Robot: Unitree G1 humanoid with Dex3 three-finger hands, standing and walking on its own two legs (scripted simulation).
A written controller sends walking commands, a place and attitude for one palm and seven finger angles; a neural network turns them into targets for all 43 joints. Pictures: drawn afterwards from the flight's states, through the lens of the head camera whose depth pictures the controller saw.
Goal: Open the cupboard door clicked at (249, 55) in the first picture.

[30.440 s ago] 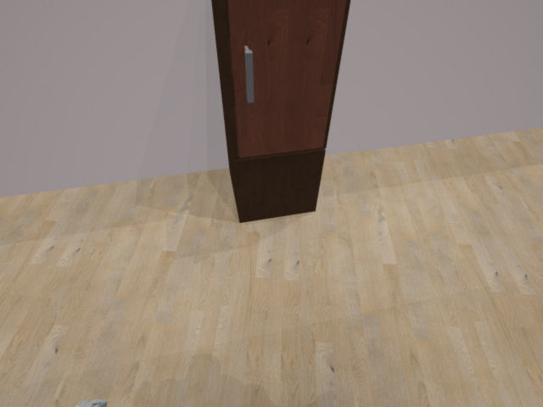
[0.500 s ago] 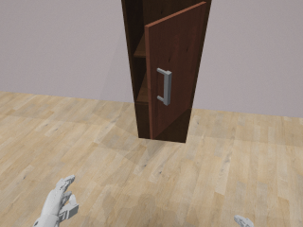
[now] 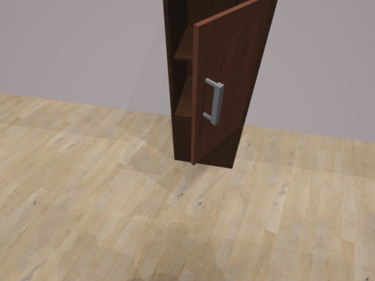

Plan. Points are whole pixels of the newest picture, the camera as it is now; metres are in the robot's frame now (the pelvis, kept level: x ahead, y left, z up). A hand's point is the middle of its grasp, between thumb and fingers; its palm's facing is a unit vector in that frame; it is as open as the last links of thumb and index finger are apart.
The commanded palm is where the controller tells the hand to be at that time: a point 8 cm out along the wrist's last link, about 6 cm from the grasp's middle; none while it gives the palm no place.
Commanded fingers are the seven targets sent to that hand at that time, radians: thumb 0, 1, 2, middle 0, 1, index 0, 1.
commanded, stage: let the arm hang, fingers relaxed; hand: left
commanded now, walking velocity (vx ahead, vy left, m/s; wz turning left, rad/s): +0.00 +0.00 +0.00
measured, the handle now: (212, 102) +0.64 -0.03 +0.00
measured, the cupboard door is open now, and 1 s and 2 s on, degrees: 56 56 56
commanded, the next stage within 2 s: look to check the result in 0.44 s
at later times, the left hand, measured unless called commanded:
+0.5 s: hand out of the picture +0.01 +0.16 -0.18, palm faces +0.02 -0.98 -0.19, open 7.3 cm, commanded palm none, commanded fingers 0.00 0.90 0.90 -0.20 -0.30 -0.20 -0.30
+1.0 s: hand out of the picture +0.01 +0.16 -0.17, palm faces +0.02 -0.98 -0.21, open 7.4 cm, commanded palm none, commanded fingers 0.00 0.90 0.90 -0.20 -0.30 -0.20 -0.30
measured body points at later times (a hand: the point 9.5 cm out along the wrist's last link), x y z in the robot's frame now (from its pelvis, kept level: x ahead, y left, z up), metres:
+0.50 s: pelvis +0.01 -0.01 +0.00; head +0.01 -0.02 +0.45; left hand +0.01 +0.21 -0.16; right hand -0.02 -0.21 -0.17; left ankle +0.05 +0.10 -0.74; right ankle -0.01 -0.12 -0.74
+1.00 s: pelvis +0.02 -0.02 +0.00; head +0.03 -0.02 +0.45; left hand +0.01 +0.22 -0.16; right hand +0.02 -0.24 -0.16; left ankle +0.05 +0.10 -0.74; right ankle -0.01 -0.12 -0.74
